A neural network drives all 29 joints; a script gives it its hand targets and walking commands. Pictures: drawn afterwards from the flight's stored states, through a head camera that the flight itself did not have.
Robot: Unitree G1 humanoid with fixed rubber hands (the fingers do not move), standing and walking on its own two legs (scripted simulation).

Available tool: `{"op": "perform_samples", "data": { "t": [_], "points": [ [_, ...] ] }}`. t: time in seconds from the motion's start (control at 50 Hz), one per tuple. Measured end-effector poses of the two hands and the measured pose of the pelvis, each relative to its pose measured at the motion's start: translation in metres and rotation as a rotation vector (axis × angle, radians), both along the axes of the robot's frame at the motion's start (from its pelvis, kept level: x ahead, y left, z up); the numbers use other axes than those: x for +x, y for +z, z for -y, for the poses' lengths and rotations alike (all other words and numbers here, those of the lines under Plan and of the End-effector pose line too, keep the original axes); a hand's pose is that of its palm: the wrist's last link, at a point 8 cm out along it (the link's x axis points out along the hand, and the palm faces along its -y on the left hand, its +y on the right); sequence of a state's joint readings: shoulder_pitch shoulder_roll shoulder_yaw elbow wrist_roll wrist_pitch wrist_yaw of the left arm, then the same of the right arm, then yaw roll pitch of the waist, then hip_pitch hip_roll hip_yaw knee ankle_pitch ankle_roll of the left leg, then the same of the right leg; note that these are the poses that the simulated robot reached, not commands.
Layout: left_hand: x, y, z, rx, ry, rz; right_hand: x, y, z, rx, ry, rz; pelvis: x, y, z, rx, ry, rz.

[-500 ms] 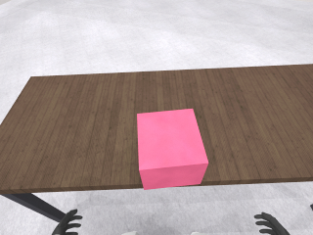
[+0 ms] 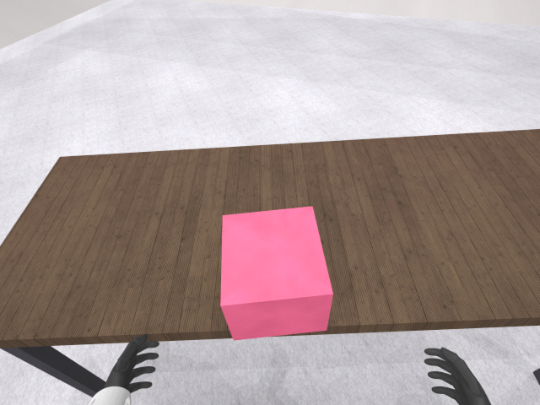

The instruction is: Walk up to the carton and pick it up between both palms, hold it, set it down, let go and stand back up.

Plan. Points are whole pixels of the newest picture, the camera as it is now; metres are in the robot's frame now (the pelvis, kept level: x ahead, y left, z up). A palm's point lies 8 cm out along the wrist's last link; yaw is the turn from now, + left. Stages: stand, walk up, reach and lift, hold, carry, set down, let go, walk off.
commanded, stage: reach and lift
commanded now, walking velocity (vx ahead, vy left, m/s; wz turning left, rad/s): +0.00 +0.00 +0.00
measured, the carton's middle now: (273, 272) +0.37 +0.03 -0.06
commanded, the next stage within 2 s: none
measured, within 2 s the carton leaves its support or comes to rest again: neither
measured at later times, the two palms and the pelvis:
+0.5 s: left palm (131, 381) +0.18 +0.23 -0.04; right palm (467, 403) +0.16 -0.24 -0.04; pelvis -0.01 +0.00 +0.00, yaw +0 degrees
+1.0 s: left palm (160, 353) +0.21 +0.19 -0.01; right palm (450, 357) +0.20 -0.22 -0.01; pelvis +0.00 +0.00 +0.00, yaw +0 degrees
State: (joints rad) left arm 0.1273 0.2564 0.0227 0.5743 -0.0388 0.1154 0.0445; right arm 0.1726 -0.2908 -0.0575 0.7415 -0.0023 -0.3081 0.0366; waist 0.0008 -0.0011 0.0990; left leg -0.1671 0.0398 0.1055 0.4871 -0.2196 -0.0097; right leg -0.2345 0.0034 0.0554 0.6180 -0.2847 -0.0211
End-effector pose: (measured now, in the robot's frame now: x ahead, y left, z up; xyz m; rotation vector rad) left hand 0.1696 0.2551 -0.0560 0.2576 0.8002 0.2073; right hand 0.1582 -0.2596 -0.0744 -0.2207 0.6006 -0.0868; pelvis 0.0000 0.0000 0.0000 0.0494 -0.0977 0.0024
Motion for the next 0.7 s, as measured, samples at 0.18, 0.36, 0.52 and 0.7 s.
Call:
{"op": "perform_samples", "data": {
  "t": [0.18,0.36,0.52,0.7],
  "points": [
    [0.001,0.011,0.014,-0.036,0.008,0.115,-0.012,0.009,-0.006,0.066,-0.043,0.066,-0.008,0.001,0.008,0.01,-0.001,0.01],
    [0.0,0.015,0.017,-0.081,0.05,0.195,-0.007,0.028,-0.015,0.121,-0.058,0.153,-0.014,0.001,0.004,0.008,0.001,0.018],
    [0.008,0.021,0.027,-0.115,0.058,0.267,-0.001,0.038,-0.026,0.158,-0.049,0.19,-0.014,0.001,-0.004,0.002,0.003,0.018],
    [0.026,0.036,0.054,-0.16,0.027,0.376,0.012,0.05,-0.036,0.2,-0.047,0.254,-0.01,0.002,-0.005,0.0,0.004,0.01]
  ]
}}
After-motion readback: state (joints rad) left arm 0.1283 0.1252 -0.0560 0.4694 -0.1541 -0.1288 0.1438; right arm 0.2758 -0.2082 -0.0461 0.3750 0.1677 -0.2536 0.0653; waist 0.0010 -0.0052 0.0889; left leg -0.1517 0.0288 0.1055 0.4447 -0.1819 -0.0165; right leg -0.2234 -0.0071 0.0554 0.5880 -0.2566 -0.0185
